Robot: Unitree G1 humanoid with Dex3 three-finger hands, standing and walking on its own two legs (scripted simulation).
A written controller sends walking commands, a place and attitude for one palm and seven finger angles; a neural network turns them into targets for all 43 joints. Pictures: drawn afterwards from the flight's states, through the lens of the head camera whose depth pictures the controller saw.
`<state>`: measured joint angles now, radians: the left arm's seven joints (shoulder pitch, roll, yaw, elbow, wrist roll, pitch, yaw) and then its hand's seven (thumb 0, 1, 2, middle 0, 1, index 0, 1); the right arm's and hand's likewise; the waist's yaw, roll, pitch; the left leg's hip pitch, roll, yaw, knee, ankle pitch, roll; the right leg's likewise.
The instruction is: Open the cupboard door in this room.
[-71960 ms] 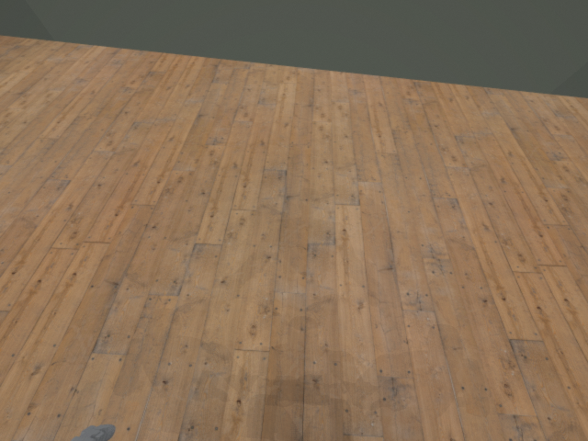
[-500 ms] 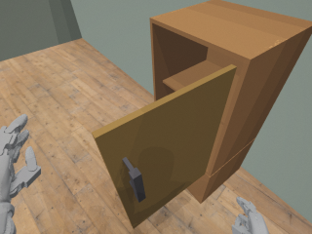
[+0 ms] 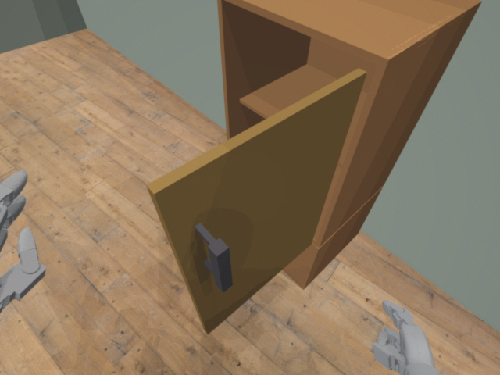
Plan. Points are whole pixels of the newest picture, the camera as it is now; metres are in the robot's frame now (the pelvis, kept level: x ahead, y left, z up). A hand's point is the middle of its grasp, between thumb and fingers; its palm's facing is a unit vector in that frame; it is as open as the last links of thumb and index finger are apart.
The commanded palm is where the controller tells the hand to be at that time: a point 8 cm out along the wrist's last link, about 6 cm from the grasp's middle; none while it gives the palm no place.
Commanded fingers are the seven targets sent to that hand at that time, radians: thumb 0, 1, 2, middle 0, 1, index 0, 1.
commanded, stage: step back with the hand held close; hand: left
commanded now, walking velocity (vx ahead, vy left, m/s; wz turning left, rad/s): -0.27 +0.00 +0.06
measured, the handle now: (213, 258) +0.28 +0.08 +0.04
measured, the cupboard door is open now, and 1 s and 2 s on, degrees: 88 88 88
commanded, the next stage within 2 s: stop stepping back and stand still in 0.72 s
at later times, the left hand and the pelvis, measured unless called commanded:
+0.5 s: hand out of the picture +0.09 +0.30 +0.15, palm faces +0.50 -0.76 -0.42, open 7.4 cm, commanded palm +0.03 +0.34 +0.18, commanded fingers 0.00 0.90 0.90 -0.20 -0.30 -0.20 -0.30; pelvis -0.09 +0.03 -0.02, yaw +4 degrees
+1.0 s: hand out of the picture +0.03 +0.26 +0.16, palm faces +0.33 -0.82 -0.48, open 7.4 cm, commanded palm -0.02 +0.31 +0.18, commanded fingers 0.00 0.90 0.90 -0.20 -0.30 -0.20 -0.30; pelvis -0.18 +0.02 -0.01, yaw -4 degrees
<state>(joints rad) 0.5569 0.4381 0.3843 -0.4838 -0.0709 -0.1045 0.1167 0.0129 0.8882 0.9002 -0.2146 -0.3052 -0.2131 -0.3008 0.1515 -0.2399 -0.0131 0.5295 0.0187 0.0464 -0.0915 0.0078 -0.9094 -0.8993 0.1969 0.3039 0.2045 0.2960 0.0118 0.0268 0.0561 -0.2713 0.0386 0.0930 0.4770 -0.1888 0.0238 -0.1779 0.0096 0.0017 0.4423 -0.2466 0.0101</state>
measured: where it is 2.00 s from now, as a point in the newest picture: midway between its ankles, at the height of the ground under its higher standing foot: outside the picture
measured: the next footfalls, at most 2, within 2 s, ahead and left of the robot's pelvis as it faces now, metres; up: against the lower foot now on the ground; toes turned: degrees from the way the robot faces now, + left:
right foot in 0.84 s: -0.22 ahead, -0.09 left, +0.00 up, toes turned -2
left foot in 1.00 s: -0.11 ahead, +0.11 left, +0.00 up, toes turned -4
